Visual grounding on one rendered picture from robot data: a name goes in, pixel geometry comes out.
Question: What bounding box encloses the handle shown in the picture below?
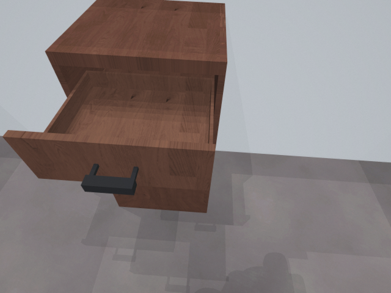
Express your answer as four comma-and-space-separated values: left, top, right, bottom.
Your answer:
81, 164, 139, 195

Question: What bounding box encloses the cabinet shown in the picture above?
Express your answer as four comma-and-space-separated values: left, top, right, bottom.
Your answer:
45, 0, 227, 213

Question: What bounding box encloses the drawer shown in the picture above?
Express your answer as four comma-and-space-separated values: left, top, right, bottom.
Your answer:
3, 70, 215, 190

